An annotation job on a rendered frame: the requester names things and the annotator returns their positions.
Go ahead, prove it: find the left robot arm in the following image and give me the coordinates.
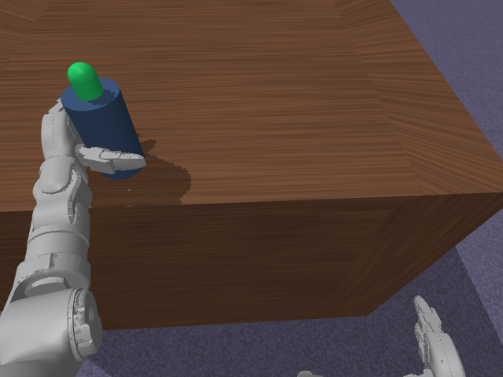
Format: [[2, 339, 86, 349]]
[[0, 156, 103, 377]]

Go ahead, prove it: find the bottle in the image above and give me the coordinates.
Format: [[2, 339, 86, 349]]
[[61, 62, 145, 180]]

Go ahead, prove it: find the right robot hand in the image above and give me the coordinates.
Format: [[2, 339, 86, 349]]
[[403, 295, 466, 377]]

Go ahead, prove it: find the left robot hand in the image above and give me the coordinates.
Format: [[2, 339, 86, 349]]
[[41, 98, 146, 174]]

